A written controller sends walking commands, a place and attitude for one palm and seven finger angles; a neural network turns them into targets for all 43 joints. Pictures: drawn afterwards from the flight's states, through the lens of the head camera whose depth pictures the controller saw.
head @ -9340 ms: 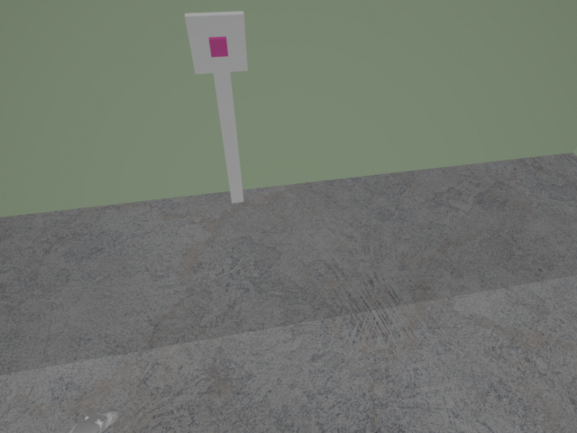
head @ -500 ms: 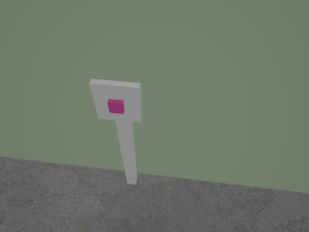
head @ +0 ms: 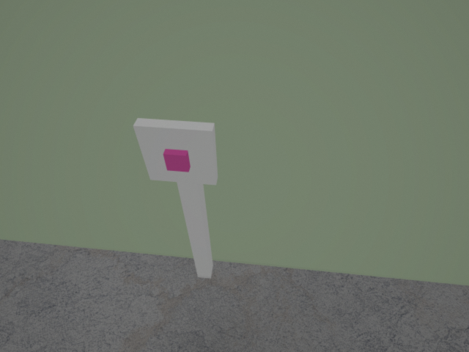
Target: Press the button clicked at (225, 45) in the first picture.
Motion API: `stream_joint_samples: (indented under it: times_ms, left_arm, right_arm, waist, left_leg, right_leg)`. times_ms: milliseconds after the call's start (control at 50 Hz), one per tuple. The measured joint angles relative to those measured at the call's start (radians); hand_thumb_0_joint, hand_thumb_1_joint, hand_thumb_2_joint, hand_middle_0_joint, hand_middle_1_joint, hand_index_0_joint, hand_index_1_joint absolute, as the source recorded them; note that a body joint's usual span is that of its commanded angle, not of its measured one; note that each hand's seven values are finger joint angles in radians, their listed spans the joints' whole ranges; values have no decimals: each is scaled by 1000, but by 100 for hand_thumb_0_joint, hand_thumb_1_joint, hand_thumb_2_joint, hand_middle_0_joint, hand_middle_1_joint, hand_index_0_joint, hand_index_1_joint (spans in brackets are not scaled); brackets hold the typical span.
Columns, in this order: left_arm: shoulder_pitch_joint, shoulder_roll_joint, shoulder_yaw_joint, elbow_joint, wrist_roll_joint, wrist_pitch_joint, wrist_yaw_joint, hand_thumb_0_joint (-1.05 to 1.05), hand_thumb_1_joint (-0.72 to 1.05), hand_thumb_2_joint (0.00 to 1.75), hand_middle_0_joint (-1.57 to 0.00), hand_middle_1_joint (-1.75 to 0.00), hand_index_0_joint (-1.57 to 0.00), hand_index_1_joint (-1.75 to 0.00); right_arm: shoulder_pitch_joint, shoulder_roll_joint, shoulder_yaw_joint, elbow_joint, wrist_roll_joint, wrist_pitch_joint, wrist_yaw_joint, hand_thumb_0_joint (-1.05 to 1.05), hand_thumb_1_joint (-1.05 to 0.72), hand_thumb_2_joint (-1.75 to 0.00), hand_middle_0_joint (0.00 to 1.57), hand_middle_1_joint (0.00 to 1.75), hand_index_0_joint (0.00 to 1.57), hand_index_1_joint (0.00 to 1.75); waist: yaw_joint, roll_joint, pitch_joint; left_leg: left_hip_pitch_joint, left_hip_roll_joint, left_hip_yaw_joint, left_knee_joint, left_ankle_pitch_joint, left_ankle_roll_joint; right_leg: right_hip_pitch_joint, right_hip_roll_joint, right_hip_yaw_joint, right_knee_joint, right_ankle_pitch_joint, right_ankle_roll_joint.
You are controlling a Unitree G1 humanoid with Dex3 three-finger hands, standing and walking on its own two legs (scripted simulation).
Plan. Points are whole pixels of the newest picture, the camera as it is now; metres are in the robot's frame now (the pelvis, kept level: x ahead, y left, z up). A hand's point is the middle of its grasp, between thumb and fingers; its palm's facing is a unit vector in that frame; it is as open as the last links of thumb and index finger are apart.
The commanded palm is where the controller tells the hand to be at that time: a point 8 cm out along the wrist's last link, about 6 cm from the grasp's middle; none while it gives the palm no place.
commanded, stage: look again from close up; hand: left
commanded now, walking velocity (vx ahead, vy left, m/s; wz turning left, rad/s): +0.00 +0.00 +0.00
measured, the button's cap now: (177, 159) +0.54 +0.16 +0.00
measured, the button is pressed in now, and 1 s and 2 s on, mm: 0 0 0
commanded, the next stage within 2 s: raise the hand and make a fist in 0.30 s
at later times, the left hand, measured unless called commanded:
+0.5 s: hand out of the picture +0.12 +0.20 -0.11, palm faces +0.19 -0.96 -0.21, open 7.2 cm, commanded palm +0.13 +0.24 -0.06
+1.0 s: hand (125, 344) +0.15 +0.18 -0.03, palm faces +0.02 -1.00 -0.07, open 4.2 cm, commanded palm +0.14 +0.24 -0.04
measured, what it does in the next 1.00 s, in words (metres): lowers itself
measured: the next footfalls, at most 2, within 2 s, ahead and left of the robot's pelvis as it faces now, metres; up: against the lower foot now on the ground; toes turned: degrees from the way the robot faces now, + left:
none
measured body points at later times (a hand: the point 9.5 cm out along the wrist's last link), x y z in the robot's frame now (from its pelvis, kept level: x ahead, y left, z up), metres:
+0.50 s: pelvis +0.02 +0.01 +0.00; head +0.03 +0.02 +0.45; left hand +0.11 +0.25 -0.09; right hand +0.07 -0.23 -0.13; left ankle +0.05 +0.10 -0.73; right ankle -0.04 -0.11 -0.73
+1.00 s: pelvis -0.04 -0.02 -0.10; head +0.01 +0.00 +0.35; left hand +0.14 +0.24 -0.02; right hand +0.19 -0.26 -0.15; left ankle +0.05 +0.10 -0.73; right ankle -0.04 -0.11 -0.73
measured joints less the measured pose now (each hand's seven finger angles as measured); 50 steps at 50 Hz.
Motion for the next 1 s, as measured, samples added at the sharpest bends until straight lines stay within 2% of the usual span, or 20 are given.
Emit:
stream_joint_samples:
  times_ms: [80,180,340,420,440,460,500,540,600,640,680,740,760,800,840,900,960,1000]
  left_arm:
    - [-29,23,7,-24,0,0,2,0,90,90,-20,-30,-20,-30]
    - [-59,51,11,-46,1,1,3,0,91,90,-20,-30,-20,-29]
    - [-77,73,8,-46,0,10,-2,0,91,90,-19,-30,-20,-29]
    - [-73,70,3,-38,3,11,2,0,91,90,-20,-30,-20,-29]
    - [-17,66,23,-206,-38,83,2,0,91,90,-20,-30,-20,-30]
    - [50,70,45,-416,-66,122,12,1,92,90,-20,-30,-21,-30]
    - [134,90,56,-718,-105,65,55,2,93,90,-22,-31,-22,-31]
    - [133,97,58,-900,-145,25,71,2,93,90,-23,-34,-24,-34]
    - [32,91,83,-969,-166,-113,18,2,93,90,-28,-39,-28,-39]
    - [-28,88,112,-952,-186,-227,-69,1,92,90,-32,-43,-32,-43]
    - [-51,91,134,-933,-214,-340,-185,1,92,90,-36,-48,-36,-48]
    - [-39,95,152,-881,-253,-454,-374,0,91,90,-43,-56,-44,-56]
    - [-21,97,159,-868,-259,-465,-419,0,91,90,-46,-59,-46,-59]
    - [30,105,177,-868,-268,-460,-464,0,91,90,-51,-65,-52,-64]
    - [91,114,197,-902,-285,-454,-459,1,90,90,-57,-70,-57,-70]
    - [155,128,222,-1008,-307,-487,-413,2,90,90,-65,-79,-66,-79]
    - [134,142,227,-1098,-327,-545,-393,2,90,90,-73,-88,-74,-88]
    - [80,152,217,-1118,-337,-551,-411,2,90,90,-79,-94,-79,-94]
  right_arm:
    - [-7,-13,2,6,3,2,-4,2,-94,-90,19,30,20,30]
    - [-28,-21,4,5,5,-5,-4,2,-94,-90,20,30,20,30]
    - [-64,-23,9,7,8,-15,-6,1,-93,-90,20,30,20,30]
    - [-78,-28,10,6,12,-9,-5,1,-92,-90,20,30,20,30]
    - [-63,-32,8,-41,24,-15,-5,1,-92,-90,20,30,20,30]
    - [-40,-34,12,-88,34,-59,-18,1,-92,-90,20,30,20,30]
    - [-15,-42,13,-144,49,-158,-42,1,-92,-90,20,30,20,30]
    - [-18,-62,4,-209,60,-206,-45,1,-92,-90,20,30,20,30]
    - [-74,-98,-7,-299,50,-233,-41,1,-91,-90,20,30,20,30]
    - [-121,-102,-18,-349,37,-231,-29,1,-91,-90,20,30,20,30]
    - [-159,-93,-31,-395,31,-227,-12,1,-91,-90,20,30,20,30]
    - [-192,-96,-46,-468,36,-220,10,1,-91,-90,20,30,20,30]
    - [-198,-100,-51,-492,38,-217,13,1,-91,-90,20,30,20,30]
    - [-203,-110,-62,-532,39,-209,11,1,-91,-90,20,30,20,30]
    - [-201,-116,-73,-560,40,-200,3,1,-91,-90,20,30,20,30]
    - [-192,-117,-73,-565,36,-196,-18,1,-91,-90,20,30,20,30]
    - [-185,-112,-52,-538,34,-200,-34,1,-91,-90,19,30,20,30]
    - [-184,-103,-28,-517,40,-201,-42,1,-91,-90,19,30,20,30]
  waist:
    - [14,-11,-20]
    - [17,-39,-19]
    - [19,-72,2]
    - [23,-69,10]
    - [17,-67,12]
    - [22,-74,13]
    - [33,-81,-10]
    - [21,-60,-34]
    - [-7,-11,-73]
    - [-10,-5,-109]
    - [-2,-32,-137]
    - [6,-73,-149]
    - [10,-82,-151]
    - [20,-94,-153]
    - [34,-95,-151]
    - [57,-79,-149]
    - [70,-46,-151]
    - [69,-22,-149]
  left_leg:
    - [19,-19,17,-14,-8,13]
    - [37,-32,32,-48,0,19]
    - [53,-34,39,-77,7,21]
    - [51,-26,34,-67,1,19]
    - [40,-25,29,-57,-3,19]
    - [40,-30,32,-60,-2,18]
    - [36,-44,40,-71,5,14]
    - [13,-57,33,-52,5,19]
    - [-99,-55,16,47,-21,22]
    - [-203,-41,18,127,-43,15]
    - [-304,-24,27,210,-69,6]
    - [-431,-4,17,337,-110,-7]
    - [-469,2,10,377,-124,-11]
    - [-533,14,-4,451,-150,-26]
    - [-579,24,-23,514,-173,-30]
    - [-628,34,-56,584,-197,-36]
    - [-669,36,-87,631,-207,-40]
    - [-690,37,-97,649,-207,-39]
  right_leg:
    - [6,-21,14,8,-15,14]
    - [12,-36,27,-5,-14,21]
    - [26,-39,34,-36,-4,25]
    - [37,-30,31,-53,2,26]
    - [32,-29,26,-51,2,26]
    - [17,-35,23,-27,-2,19]
    - [-25,-56,6,41,-15,6]
    - [-44,-72,-13,71,-35,4]
    - [-125,-70,-27,125,-78,25]
    - [-236,-60,-24,215,-97,19]
    - [-347,-49,-14,315,-128,7]
    - [-471,-32,-23,442,-177,-13]
    - [-505,-27,-30,480,-191,-17]
    - [-560,-16,-43,546,-218,-29]
    - [-595,-5,-61,595,-239,-39]
    - [-623,9,-91,641,-261,-47]
    - [-646,17,-120,669,-270,-50]
    - [-661,19,-129,680,-270,-50]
